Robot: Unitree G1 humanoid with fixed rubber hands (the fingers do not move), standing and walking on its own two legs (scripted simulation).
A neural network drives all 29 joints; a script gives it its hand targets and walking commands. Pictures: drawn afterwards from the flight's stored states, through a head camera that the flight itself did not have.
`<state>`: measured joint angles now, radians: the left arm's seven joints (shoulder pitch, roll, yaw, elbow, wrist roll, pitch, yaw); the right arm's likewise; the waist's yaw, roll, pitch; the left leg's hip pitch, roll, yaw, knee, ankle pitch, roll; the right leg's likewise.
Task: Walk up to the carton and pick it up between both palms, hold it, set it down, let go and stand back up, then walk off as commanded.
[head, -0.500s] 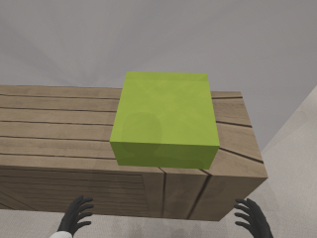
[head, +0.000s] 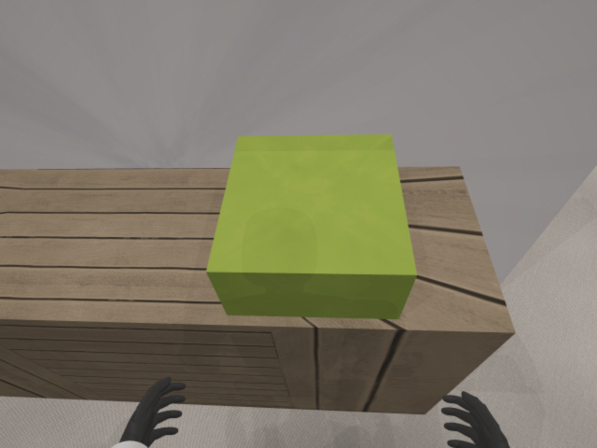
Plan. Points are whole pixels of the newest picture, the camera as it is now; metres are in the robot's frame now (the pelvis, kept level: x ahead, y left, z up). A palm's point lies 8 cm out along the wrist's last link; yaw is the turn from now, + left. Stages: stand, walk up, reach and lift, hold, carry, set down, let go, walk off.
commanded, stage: stand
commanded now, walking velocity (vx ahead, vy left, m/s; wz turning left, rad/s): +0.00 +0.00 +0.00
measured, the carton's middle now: (312, 221) +0.50 +0.00 -0.05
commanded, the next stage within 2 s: walk off in 1.08 s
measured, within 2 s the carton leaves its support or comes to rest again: neither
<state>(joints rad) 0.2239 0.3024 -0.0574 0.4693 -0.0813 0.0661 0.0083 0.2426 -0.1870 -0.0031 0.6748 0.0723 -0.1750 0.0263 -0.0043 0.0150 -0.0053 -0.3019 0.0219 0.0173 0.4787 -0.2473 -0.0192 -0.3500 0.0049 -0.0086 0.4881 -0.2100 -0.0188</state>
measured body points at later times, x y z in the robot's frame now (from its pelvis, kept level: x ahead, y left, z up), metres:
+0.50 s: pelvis +0.00 +0.00 +0.00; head +0.00 +0.00 +0.45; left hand +0.13 +0.26 -0.10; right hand +0.09 -0.29 -0.12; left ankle +0.00 +0.13 -0.74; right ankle +0.02 -0.11 -0.74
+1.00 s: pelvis -0.02 +0.00 +0.00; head -0.03 -0.01 +0.45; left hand +0.10 +0.26 -0.11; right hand +0.06 -0.30 -0.12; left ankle +0.00 +0.13 -0.74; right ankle +0.02 -0.11 -0.74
